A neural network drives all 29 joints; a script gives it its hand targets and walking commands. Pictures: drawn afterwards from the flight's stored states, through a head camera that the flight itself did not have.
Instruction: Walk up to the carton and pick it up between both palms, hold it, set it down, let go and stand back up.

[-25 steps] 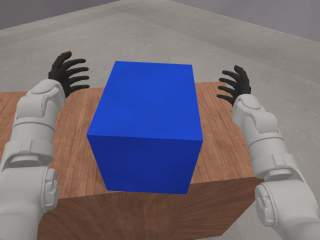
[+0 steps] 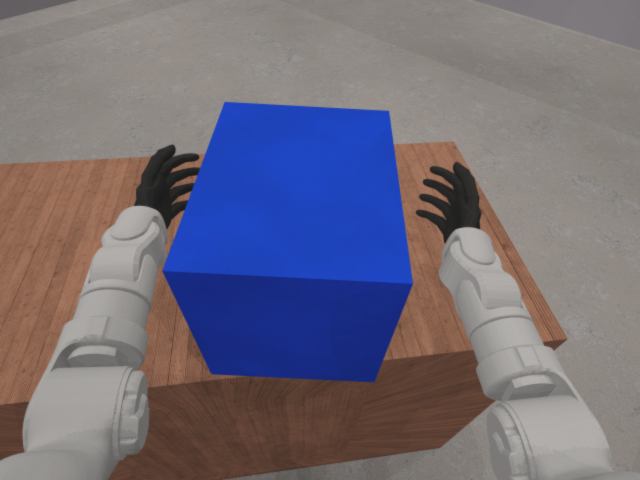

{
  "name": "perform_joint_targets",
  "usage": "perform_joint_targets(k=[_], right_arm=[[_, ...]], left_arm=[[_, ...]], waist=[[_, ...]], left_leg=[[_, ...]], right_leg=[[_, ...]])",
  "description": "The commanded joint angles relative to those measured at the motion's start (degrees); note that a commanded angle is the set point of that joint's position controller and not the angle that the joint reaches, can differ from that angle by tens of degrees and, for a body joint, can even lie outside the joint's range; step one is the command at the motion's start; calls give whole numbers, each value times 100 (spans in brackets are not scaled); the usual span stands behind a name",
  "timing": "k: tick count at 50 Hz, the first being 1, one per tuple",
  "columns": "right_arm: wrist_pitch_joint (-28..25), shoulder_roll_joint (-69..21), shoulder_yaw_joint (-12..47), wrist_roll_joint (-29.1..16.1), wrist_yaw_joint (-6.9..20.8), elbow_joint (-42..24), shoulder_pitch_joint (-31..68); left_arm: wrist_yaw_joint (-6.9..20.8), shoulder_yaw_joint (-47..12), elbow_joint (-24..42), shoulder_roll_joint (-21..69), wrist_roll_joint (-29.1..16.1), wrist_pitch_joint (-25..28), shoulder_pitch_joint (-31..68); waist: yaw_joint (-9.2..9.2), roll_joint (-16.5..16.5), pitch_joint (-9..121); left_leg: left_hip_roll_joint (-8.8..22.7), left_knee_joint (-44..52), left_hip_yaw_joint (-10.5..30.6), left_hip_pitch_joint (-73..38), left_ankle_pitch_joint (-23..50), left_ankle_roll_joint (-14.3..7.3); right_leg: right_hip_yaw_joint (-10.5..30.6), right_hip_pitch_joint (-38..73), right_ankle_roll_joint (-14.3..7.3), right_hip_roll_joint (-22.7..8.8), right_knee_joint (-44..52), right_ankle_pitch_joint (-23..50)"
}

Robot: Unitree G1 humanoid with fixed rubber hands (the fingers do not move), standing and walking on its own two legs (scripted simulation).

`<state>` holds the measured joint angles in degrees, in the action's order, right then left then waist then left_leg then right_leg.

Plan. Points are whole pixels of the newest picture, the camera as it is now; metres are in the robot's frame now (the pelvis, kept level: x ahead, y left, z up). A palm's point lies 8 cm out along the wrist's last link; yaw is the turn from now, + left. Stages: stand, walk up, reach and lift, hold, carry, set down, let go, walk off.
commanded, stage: reach and lift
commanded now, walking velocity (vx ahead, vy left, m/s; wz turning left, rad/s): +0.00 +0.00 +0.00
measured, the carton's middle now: (299, 243) +0.40 +0.01 +0.06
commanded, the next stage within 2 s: none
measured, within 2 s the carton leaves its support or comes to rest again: leaves its support in 1.74 s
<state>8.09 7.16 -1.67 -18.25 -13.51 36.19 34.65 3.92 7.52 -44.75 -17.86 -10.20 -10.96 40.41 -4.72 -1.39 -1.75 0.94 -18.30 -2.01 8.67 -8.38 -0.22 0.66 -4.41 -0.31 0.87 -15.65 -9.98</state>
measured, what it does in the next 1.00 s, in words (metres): stands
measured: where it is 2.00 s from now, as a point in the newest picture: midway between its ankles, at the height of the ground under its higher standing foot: outside the picture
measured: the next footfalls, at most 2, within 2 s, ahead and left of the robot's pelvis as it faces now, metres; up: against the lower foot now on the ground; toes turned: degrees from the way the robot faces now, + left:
none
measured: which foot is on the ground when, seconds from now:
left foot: down 0.00-1.00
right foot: down 0.00-1.00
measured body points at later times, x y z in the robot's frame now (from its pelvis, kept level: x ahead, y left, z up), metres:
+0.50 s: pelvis +0.00 +0.00 +0.00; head +0.00 +0.01 +0.45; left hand +0.43 +0.17 +0.12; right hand +0.38 -0.17 +0.10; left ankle +0.02 +0.11 -0.75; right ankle -0.02 -0.12 -0.75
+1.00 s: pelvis +0.00 +0.00 +0.00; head +0.00 +0.01 +0.45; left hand +0.43 +0.17 +0.12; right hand +0.38 -0.15 +0.11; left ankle +0.02 +0.11 -0.75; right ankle -0.02 -0.12 -0.75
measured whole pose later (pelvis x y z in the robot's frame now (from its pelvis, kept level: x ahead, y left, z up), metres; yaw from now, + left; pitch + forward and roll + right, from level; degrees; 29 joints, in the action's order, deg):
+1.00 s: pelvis +0.00 +0.00 +0.00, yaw +0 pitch -1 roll -1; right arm 7.2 1.4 0.5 -16.6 -18.5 36.1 35.0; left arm 0.6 7.5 -40.6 -13.0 -4.2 -14.8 40.9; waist -4.4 -1.4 -1.6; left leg 0.9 -18.3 -2.0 8.7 -8.3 -0.2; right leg 0.7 -4.5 -0.1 0.9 -15.8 -9.9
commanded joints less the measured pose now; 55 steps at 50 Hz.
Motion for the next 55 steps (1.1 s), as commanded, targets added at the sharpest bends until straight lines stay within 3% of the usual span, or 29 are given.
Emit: perform_joint_targets(k=[1, 5, 6, 7, 9, 10, 11, 12, 16, 18, 20, 22, 23, 24, 33, 35, 36, 39, 40, 41, 42, 45, 47, 48, 49, 51, 53, 54, 55], right_arm=[[-305, 534, 212, 606, -148, -576, 1554], [-369, 474, 500, 445, -234, -869, 1627], [-361, 582, 375, 513, -230, -794, 1786], [-379, 483, 498, 413, -221, -967, 1602], [-356, 573, 367, 428, -258, -865, 1642], [-333, 555, 388, 367, -246, -518, 1730], [-334, 452, 562, 315, -266, -689, 1458], [-365, 256, 488, 413, -283, -783, 1758], [-345, 124, 519, 400, -268, -792, 1730], [-279, 22, 363, 599, -288, -478, 1851], [-214, -102, 394, 550, -287, -491, 1965], [-287, 135, 264, 655, -350, -803, 2196], [-316, -163, 288, 680, -326, -721, 2168], [-347, -137, 235, 758, -378, -1057, 2382], [-321, -292, 202, 887, -499, -622, 2128], [-318, -360, 238, 801, -514, -680, 2290], [-362, -330, 159, 823, -524, -781, 2158], [-354, -350, 270, 742, -543, -935, 2364], [-304, -449, 364, 735, -540, -808, 2399], [-270, -417, 324, 771, -567, -895, 2514], [-264, -499, 536, 610, -588, -1163, 2315], [-192, -447, 394, 663, -582, -513, 2331], [-199, -486, 458, 659, -571, -937, 2132], [-217, -653, 431, 692, -613, -822, 2113], [-281, -521, 444, 628, -545, -1159, 2504], [-233, -545, 264, 794, -589, -848, 2437], [-222, -618, 485, 635, -578, -1005, 2330], [-168, -712, 453, 649, -584, -753, 2284], [-230, -607, 424, 722, -610, -1001, 2296]], left_arm=[[-115, 63, 1073, -630, 439, 262, 1836], [-86, 250, 1245, -555, 553, 194, 1757], [-86, 49, 1157, -403, 505, 192, 2015], [-98, 153, 1249, -505, 538, 137, 1746], [-107, 102, 1213, -435, 495, 57, 1749], [-119, -46, 1193, -324, 477, 72, 1868], [-98, 85, 1265, -364, 454, 111, 1546], [-92, -37, 1320, -193, 379, 159, 1932], [-164, -73, 1341, -5, 519, 88, 1800], [-175, -38, 954, 45, 597, 72, 2020], [-204, 40, 879, 62, 603, 72, 1985], [-210, 168, 997, -53, 635, 42, 2056], [-241, -82, 1145, 332, 633, 69, 2123], [-241, 87, 1205, 255, 710, -27, 2074], [-254, -8, 1316, 575, 931, -188, 1958], [-315, 44, 1388, 521, 896, -171, 2140], [-292, -50, 1584, 668, 754, -147, 2012], [-323, -7, 1831, 651, 881, -238, 2165], [-291, 20, 1366, 601, 894, -264, 2231], [-292, 23, 1321, 613, 836, -312, 2221], [-309, 97, 1642, 594, 843, -282, 2054], [-284, 57, 1104, 688, 1030, -367, 2147], [-303, 10, 1705, 807, 906, -297, 1931], [-244, 67, 1430, 766, 897, -272, 2018], [-291, -3, 1840, 786, 814, -233, 2336], [-289, 40, 1454, 804, 876, -213, 2259], [-338, 43, 1806, 811, 889, -276, 2173], [-285, -56, 1516, 916, 854, -302, 2242], [-309, 57, 1583, 968, 921, -344, 1845]], waist=[[80, 242, 2312], [204, 45, 2625], [-26, 184, 2508], [213, 192, 2525], [87, 176, 2504], [88, 400, 2189], [207, 141, 2451], [104, 146, 2502], [197, 307, 2323], [57, 251, 2022], [213, 124, 1963], [204, -92, 2255], [92, 162, 2270], [193, 32, 2315], [25, 203, 2119], [140, 208, 2041], [-24, 70, 2146], [44, 182, 2279], [102, 42, 2265], [45, -46, 2203], [176, -79, 2425], [91, 48, 1848], [116, 26, 2026], [38, -24, 2027], [151, 94, 2440], [86, 21, 2174], [111, 50, 2299], [-42, 21, 2083], [79, -99, 2116]], left_leg=[[-136, -271, -37, -1556, 1610, 93], [-166, -251, -105, -1406, 1868, 21], [-131, -230, -57, -1503, 1719, 69], [-144, -274, -91, -1398, 1865, 52], [-131, -276, -41, -1586, 1873, 90], [-132, -305, -40, -1534, 1718, 135], [-133, -329, -60, -1630, 1890, 68], [-149, -355, -51, -1517, 1766, 83], [-95, -300, -60, -1555, 1649, 83], [-81, -217, -43, -1504, 1229, 19], [-52, -164, -66, -1303, 1157, -31], [-45, -123, -100, -1222, 1202, -70], [-44, -152, -69, -1248, 1167, -35], [-37, -130, -95, -1181, 1178, -59], [-24, -202, -71, -1518, 1370, 31], [2, -176, -109, -1359, 1308, 33], [7, -214, -50, -1540, 1584, 60], [9, -242, -77, -1531, 1696, 85], [-24, -251, -81, -1423, 1423, -8], [-44, -202, -77, -1278, 1241, -48], [-20, -207, -95, -1270, 1392, -61], [-18, -118, -111, -1167, 1151, -66], [13, -131, -88, -1476, 1295, -27], [-38, -190, -134, -1341, 1333, -73], [-13, -193, -85, -1311, 1334, -37], [-16, -201, -71, -1251, 1217, -40], [5, -222, -65, -1414, 1415, -6], [-35, -209, -87, -1323, 1246, -58], [2, -237, -83, -1332, 1459, -33]], right_leg=[[-147, -423, 321, 144, 91, 1865], [-84, -31, 429, 120, -88, 2714], [-185, -322, 415, 149, -63, 2392], [-100, -123, 392, 127, -64, 2497], [-194, -261, 369, 199, -50, 2360], [-227, -494, 335, 194, -24, 1954], [-156, -306, 354, 189, -10, 2191], [-185, -330, 363, 184, -61, 2198], [-209, -538, 338, 161, 11, 1807], [-212, -751, 330, 161, 128, 1245], [-148, -674, 327, 129, 125, 1161], [-153, -403, 386, 144, 75, 1454], [-162, -472, 325, 138, 45, 1373], [-153, -356, 365, 155, 55, 1487], [-216, -487, 407, 188, 84, 1686], [-233, -469, 430, 152, 47, 1598], [-275, -446, 430, 212, 23, 1900], [-286, -382, 428, 207, -33, 2066], [-204, -401, 488, 174, 9, 1870], [-162, -264, 536, 119, -29, 1933], [-135, -71, 541, 101, -84, 2056], [-178, -324, 489, 138, -9, 1637], [-190, -310, 454, 156, 23, 1665], [-158, -289, 526, 122, 22, 1957], [-169, -259, 504, 119, -90, 1878], [-175, -400, 504, 155, -18, 1806], [-171, -152, 512, 137, -73, 1976], [-172, -359, 532, 138, -18, 1861], [-186, -231, 516, 159, -55, 2062]])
